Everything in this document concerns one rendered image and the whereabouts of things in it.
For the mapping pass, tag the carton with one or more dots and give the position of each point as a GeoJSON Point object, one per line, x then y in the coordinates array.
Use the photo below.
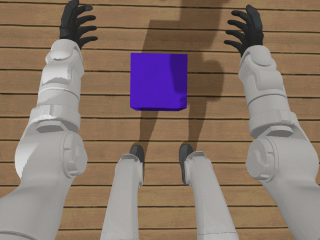
{"type": "Point", "coordinates": [158, 81]}

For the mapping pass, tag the robot left forearm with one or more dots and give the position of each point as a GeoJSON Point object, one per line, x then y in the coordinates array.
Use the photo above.
{"type": "Point", "coordinates": [59, 92]}

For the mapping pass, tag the right robot thigh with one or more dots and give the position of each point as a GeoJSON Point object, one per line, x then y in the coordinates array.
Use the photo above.
{"type": "Point", "coordinates": [213, 219]}

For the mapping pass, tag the robot right hand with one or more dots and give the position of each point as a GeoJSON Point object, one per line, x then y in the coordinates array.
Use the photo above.
{"type": "Point", "coordinates": [253, 34]}

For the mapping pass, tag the robot right forearm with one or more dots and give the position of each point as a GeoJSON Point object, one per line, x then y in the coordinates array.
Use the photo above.
{"type": "Point", "coordinates": [266, 98]}

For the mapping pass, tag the robot right upper arm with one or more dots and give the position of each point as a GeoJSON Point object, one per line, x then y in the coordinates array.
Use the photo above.
{"type": "Point", "coordinates": [287, 168]}

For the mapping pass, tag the robot left hand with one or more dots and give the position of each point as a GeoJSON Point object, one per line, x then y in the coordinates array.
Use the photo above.
{"type": "Point", "coordinates": [69, 28]}

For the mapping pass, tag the robot left foot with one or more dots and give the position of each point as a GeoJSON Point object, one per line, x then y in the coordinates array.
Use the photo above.
{"type": "Point", "coordinates": [138, 151]}

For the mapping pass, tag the robot left upper arm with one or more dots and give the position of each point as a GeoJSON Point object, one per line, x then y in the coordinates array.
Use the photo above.
{"type": "Point", "coordinates": [47, 164]}

